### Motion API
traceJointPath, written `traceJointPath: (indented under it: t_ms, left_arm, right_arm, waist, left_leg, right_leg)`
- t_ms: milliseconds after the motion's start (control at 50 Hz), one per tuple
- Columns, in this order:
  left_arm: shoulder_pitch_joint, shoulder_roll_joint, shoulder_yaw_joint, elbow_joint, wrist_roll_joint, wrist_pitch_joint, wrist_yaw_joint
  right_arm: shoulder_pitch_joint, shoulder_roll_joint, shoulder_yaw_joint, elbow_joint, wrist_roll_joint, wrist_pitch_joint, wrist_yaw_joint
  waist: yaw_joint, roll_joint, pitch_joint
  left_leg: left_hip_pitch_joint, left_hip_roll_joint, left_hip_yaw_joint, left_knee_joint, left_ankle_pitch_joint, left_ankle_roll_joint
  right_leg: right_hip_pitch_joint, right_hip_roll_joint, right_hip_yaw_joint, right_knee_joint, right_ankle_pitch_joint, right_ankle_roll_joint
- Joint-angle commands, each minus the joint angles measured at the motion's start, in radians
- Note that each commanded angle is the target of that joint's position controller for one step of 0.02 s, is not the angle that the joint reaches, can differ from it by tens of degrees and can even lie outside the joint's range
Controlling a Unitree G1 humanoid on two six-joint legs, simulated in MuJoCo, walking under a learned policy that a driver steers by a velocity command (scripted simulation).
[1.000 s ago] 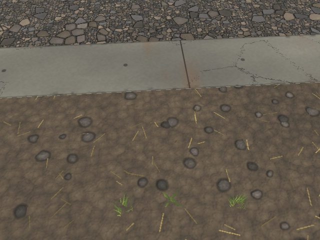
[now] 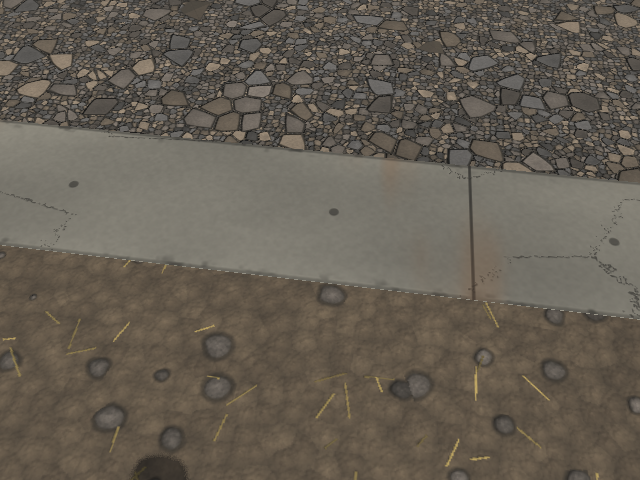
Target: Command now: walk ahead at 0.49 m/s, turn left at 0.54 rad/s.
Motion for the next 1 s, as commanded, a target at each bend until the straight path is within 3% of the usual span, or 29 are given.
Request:
traceJointPath:
  t_ms: [20,60,140,180,220,240,260,280,300,320,340,400,480,580,620,680,700,720,740,760,780,800,820,840,860,880,920,1000]
  left_arm:
    - [0.005,0.049,0.014,-0.065,0.011,0.011,0.017]
    - [-0.080,0.034,0.006,-0.093,-0.004,0.008,0.016]
    - [-0.164,0.081,0.018,-0.137,-0.027,-0.006,-0.005]
    - [-0.153,0.110,0.031,-0.145,-0.031,-0.021,-0.017]
    - [-0.013,0.142,0.051,-0.113,-0.026,-0.033,-0.015]
    - [0.142,0.195,0.067,-0.095,-0.010,-0.036,-0.007]
    - [0.264,0.277,0.092,-0.071,0.006,-0.020,-0.003]
    - [0.268,0.208,0.082,-0.072,-0.011,-0.012,-0.008]
    - [0.227,0.131,0.064,-0.088,-0.017,-0.006,-0.006]
    - [0.180,0.115,0.056,-0.096,-0.016,0.002,-0.006]
    - [0.139,0.102,0.051,-0.092,-0.014,0.007,-0.010]
    - [0.109,0.085,0.047,-0.072,-0.013,0.002,-0.022]
    - [0.162,0.121,0.062,-0.022,-0.015,-0.005,-0.031]
    - [0.197,0.154,0.065,0.018,-0.037,0.014,-0.026]
    - [0.238,0.171,0.066,0.041,-0.044,0.023,-0.027]
    - [0.255,0.190,0.070,0.068,-0.053,0.041,-0.026]
    - [0.246,0.201,0.071,0.072,-0.055,0.046,-0.024]
    - [0.230,0.207,0.071,0.075,-0.057,0.052,-0.021]
    - [0.241,0.183,0.060,0.078,-0.054,0.054,-0.018]
    - [0.234,0.129,0.034,0.043,-0.025,0.047,-0.018]
    - [0.345,0.015,0.001,0.029,-0.031,0.026,-0.026]
    - [0.281,0.132,0.032,0.045,-0.061,0.012,-0.029]
    - [0.207,0.156,0.043,0.016,-0.077,0.011,-0.029]
    - [0.171,0.142,0.043,0.014,-0.064,0.017,-0.023]
    - [0.163,0.133,0.048,0.015,-0.048,0.028,-0.019]
    - [0.194,0.118,0.050,0.025,-0.048,0.046,-0.020]
    - [0.220,0.076,0.048,0.034,-0.053,0.071,-0.020]
    - [0.139,0.063,0.053,0.001,-0.046,0.083,-0.017]
  right_arm:
    - [-0.049,-0.160,-0.038,-0.094,0.009,-0.019,-0.024]
    - [0.005,-0.169,-0.043,-0.087,0.021,-0.011,-0.030]
    - [0.059,-0.162,-0.044,-0.085,0.028,0.006,-0.036]
    - [0.053,-0.167,-0.046,-0.095,0.021,0.014,-0.041]
    - [0.026,-0.135,-0.035,-0.114,0.014,0.020,-0.043]
    - [0.006,-0.075,-0.013,-0.135,0.005,0.013,-0.037]
    - [0.110,-0.027,0.003,-0.168,0.028,-0.001,-0.033]
    - [0.131,-0.114,-0.009,-0.164,0.041,-0.006,-0.032]
    - [0.058,-0.182,-0.027,-0.164,0.040,0.002,-0.032]
    - [0.005,-0.174,-0.030,-0.174,0.027,0.010,-0.033]
    - [-0.026,-0.156,-0.032,-0.187,0.017,0.013,-0.031]
    - [-0.019,-0.100,-0.030,-0.203,0.024,0.032,-0.021]
    - [-0.074,-0.065,-0.020,-0.236,0.013,0.033,-0.021]
    - [-0.242,-0.045,-0.004,-0.275,0.008,0.011,0.004]
    - [-0.303,-0.048,-0.002,-0.300,0.017,0.007,0.013]
    - [-0.335,-0.077,-0.011,-0.327,0.019,0.001,0.022]
    - [-0.301,-0.095,-0.019,-0.322,0.016,-0.001,0.022]
    - [-0.207,-0.121,-0.035,-0.296,0.010,-0.003,0.018]
    - [-0.050,-0.171,-0.063,-0.246,0.005,-0.002,0.008]
    - [0.149,-0.264,-0.090,-0.213,-0.009,0.004,-0.011]
    - [0.153,-0.318,-0.090,-0.214,-0.018,0.005,-0.011]
    - [0.157,-0.226,-0.071,-0.209,-0.011,0.000,-0.009]
    - [0.095,-0.187,-0.056,-0.204,-0.002,-0.005,-0.008]
    - [0.019,-0.149,-0.044,-0.206,0.001,-0.009,-0.003]
    - [-0.037,-0.118,-0.038,-0.206,-0.003,-0.014,0.002]
    - [-0.070,-0.095,-0.034,-0.201,-0.009,-0.023,0.005]
    - [-0.079,-0.097,-0.041,-0.176,-0.016,-0.043,0.004]
    - [-0.043,-0.117,-0.052,-0.124,-0.025,-0.048,-0.017]
  waist:
    - [0.028,0.063,0.016]
    - [-0.016,0.088,-0.001]
    - [-0.050,0.106,-0.026]
    - [-0.028,0.129,-0.033]
    - [0.049,0.148,-0.088]
    - [0.120,0.074,-0.207]
    - [0.096,-0.229,-0.333]
    - [0.097,-0.265,-0.314]
    - [0.116,-0.136,-0.186]
    - [0.104,-0.045,-0.106]
    - [0.083,-0.021,-0.048]
    - [0.041,-0.072,-0.007]
    - [0.041,-0.038,-0.003]
    - [0.087,-0.039,0.027]
    - [0.106,-0.049,0.046]
    - [0.090,-0.073,0.054]
    - [0.060,-0.083,0.032]
    - [-0.003,-0.080,-0.026]
    - [-0.073,-0.058,-0.124]
    - [-0.145,0.085,-0.283]
    - [-0.061,0.315,-0.401]
    - [-0.107,0.191,-0.347]
    - [-0.081,0.167,-0.202]
    - [-0.042,0.106,-0.136]
    - [-0.008,0.115,-0.085]
    - [0.025,0.134,-0.067]
    - [0.050,0.120,-0.045]
    - [0.041,0.087,0.013]
  left_leg:
    - [-0.217,0.204,-0.187,-0.161,0.086,0.146]
    - [-0.156,0.201,-0.205,-0.128,0.043,0.119]
    - [0.009,0.256,-0.334,-0.038,-0.060,0.107]
    - [0.062,0.279,-0.399,0.027,-0.052,0.096]
    - [0.040,0.230,-0.393,0.156,0.001,0.056]
    - [-0.073,0.172,-0.307,0.407,-0.041,0.015]
    - [-0.418,0.032,-0.132,0.702,-0.332,-0.055]
    - [-0.582,0.109,-0.134,0.889,-0.443,-0.069]
    - [-0.628,0.150,-0.142,0.963,-0.352,-0.079]
    - [-0.606,0.183,-0.110,0.971,-0.268,-0.090]
    - [-0.584,0.206,-0.104,0.928,-0.209,-0.096]
    - [-0.502,0.249,-0.056,0.871,-0.142,-0.107]
    - [-0.526,0.247,-0.069,0.700,-0.040,-0.118]
    - [-0.442,0.244,0.030,0.382,0.142,-0.108]
    - [-0.422,0.235,0.050,0.316,0.120,-0.099]
    - [-0.384,0.212,0.069,0.239,0.007,-0.057]
    - [-0.313,0.189,0.086,0.208,-0.018,-0.038]
    - [-0.163,0.154,0.116,0.158,0.009,-0.015]
    - [0.087,0.146,0.111,0.149,0.042,0.014]
    - [0.423,0.379,-0.152,0.175,0.104,0.084]
    - [0.640,0.591,-0.608,0.037,-0.054,0.219]
    - [0.564,0.576,-0.607,-0.012,-0.128,0.193]
    - [0.436,0.541,-0.431,-0.027,-0.078,0.147]
    - [0.302,0.491,-0.313,-0.057,-0.013,0.115]
    - [0.200,0.450,-0.228,-0.095,0.022,0.096]
    - [0.129,0.422,-0.160,-0.136,0.047,0.082]
    - [0.066,0.413,-0.076,-0.185,0.134,0.085]
    - [0.093,0.407,0.053,-0.211,0.237,0.073]
  right_leg:
    - [0.151,0.040,-0.067,-0.235,0.191,0.036]
    - [0.172,0.078,-0.064,-0.405,0.258,0.042]
    - [0.179,0.106,-0.024,-0.559,0.214,0.042]
    - [0.230,0.118,-0.018,-0.607,0.124,0.017]
    - [0.440,0.105,-0.031,-0.675,0.088,-0.037]
    - [0.690,-0.046,0.095,-0.659,0.059,-0.108]
    - [1.030,-0.269,0.498,-0.716,-0.117,-0.271]
    - [1.041,-0.337,0.698,-0.763,-0.305,-0.294]
    - [0.932,-0.297,0.559,-0.774,-0.307,-0.249]
    - [0.813,-0.246,0.408,-0.786,-0.184,-0.212]
    - [0.715,-0.197,0.309,-0.816,-0.075,-0.195]
    - [0.576,-0.122,0.102,-0.888,0.100,-0.180]
    - [0.588,-0.121,0.000,-0.917,0.276,-0.219]
    - [0.602,-0.100,-0.098,-0.920,0.259,-0.194]
    - [0.634,-0.121,-0.093,-0.913,0.236,-0.190]
    - [0.711,-0.164,-0.083,-0.867,0.304,-0.172]
    - [0.722,-0.164,-0.093,-0.816,0.423,-0.161]
    - [0.711,-0.138,-0.132,-0.701,0.585,-0.141]
    - [0.621,-0.088,-0.164,-0.509,0.638,-0.113]
    - [0.366,-0.023,-0.195,-0.157,0.294,-0.070]
    - [0.025,0.142,-0.100,0.142,-0.399,-0.030]
    - [-0.067,0.104,0.027,0.250,-0.389,-0.039]
    - [-0.113,0.062,0.006,0.243,-0.295,-0.048]
    - [-0.072,0.019,-0.012,0.190,-0.205,-0.042]
    - [-0.032,-0.007,-0.014,0.142,-0.141,-0.035]
    - [0.030,-0.025,-0.005,0.123,-0.092,-0.032]
    - [0.062,-0.022,-0.002,0.112,-0.038,-0.021]
    - [-0.046,-0.005,0.037,-0.008,0.115,-0.005]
